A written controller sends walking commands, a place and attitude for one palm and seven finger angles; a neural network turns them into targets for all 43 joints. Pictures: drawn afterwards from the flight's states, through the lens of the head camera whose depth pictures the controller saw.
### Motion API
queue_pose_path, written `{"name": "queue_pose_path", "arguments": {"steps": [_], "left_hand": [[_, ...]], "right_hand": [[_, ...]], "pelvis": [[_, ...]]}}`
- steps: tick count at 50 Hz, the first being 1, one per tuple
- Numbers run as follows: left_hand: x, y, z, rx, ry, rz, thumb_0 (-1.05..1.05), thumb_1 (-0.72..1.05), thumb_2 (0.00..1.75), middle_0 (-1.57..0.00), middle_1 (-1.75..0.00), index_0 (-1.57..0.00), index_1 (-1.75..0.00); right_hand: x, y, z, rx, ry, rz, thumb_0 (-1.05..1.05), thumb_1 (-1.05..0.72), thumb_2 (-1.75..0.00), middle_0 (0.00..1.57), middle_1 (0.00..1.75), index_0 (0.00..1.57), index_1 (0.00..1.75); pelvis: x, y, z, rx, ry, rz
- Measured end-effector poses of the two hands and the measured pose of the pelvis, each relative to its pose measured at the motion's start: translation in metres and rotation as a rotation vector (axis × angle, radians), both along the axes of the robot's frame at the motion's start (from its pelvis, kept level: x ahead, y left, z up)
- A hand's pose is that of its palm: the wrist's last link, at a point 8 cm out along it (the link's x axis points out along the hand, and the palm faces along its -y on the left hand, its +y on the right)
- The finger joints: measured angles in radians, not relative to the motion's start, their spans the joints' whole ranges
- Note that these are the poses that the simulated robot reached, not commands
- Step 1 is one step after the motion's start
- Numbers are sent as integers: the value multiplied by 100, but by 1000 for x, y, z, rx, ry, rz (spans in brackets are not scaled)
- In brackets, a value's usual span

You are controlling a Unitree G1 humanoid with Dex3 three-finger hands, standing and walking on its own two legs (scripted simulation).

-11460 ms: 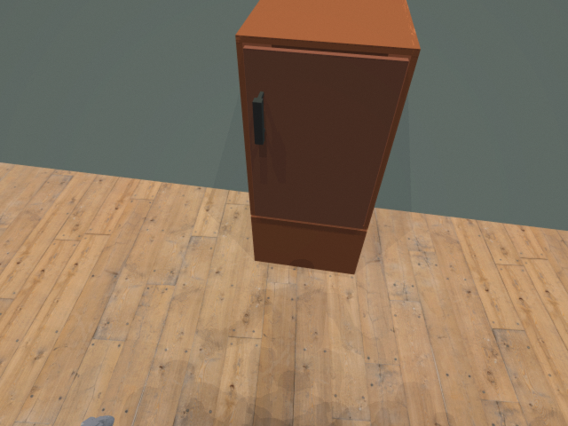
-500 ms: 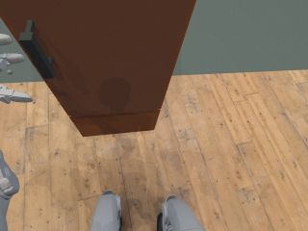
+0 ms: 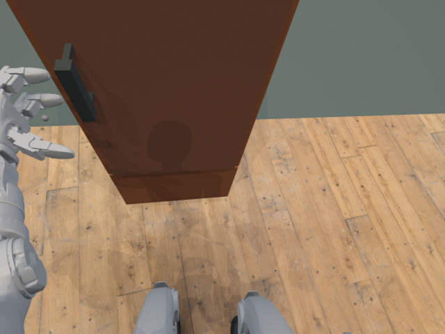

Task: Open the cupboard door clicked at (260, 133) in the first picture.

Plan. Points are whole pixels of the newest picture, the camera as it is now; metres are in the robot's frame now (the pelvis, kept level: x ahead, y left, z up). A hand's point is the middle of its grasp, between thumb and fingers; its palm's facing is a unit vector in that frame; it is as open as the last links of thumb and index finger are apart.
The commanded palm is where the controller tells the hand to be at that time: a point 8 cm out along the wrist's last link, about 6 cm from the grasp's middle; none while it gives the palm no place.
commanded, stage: move the hooked fingers beside the handle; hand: left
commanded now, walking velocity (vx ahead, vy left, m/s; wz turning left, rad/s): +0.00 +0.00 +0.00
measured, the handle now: (79, 85) +0.53 +0.25 +0.07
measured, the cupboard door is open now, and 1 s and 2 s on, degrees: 0 0 1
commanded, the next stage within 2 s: slide the fingers in behind the handle in 0.18 s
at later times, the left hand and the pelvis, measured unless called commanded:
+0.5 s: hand (47, 120) +0.45 +0.28 +0.07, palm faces +0.08 -1.00 +0.01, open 14.0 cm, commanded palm +0.43 +0.32 +0.07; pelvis +0.00 -0.01 +0.00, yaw +0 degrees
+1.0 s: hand (65, 119) +0.46 +0.25 +0.06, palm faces +0.10 -1.00 +0.01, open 14.0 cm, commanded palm +0.44 +0.29 +0.07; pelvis +0.00 -0.01 +0.00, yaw +0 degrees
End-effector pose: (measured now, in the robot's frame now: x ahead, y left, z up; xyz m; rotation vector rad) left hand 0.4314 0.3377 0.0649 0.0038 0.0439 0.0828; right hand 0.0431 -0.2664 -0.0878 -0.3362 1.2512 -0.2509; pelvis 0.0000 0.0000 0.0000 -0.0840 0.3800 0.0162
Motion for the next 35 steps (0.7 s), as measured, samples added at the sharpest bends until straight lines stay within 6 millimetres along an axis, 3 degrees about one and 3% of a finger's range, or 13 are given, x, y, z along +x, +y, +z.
{"name": "queue_pose_path", "arguments": {"steps": [17,29,35], "left_hand": [[-5,5,7,12,-20,25,-1,-50,30,-30,-120,-30,-120],[-6,-13,-2,-10,-25,-4,-1,-50,30,-30,-120,-30,-120],[-6,-19,3,-9,-55,16,-1,-50,30,-30,-120,-30,-120]], "right_hand": [[-7,-12,-2,-7,21,-17,0,-90,-89,20,30,20,30],[-1,-14,-4,-7,-3,-12,0,-90,-89,20,30,20,30],[2,-10,-5,8,-27,-12,0,-90,-89,20,30,20,30]], "pelvis": [[0,-8,-1,3,-4,-3],[-2,-10,-4,3,-7,0],[-2,-10,-3,5,-15,-3]]}}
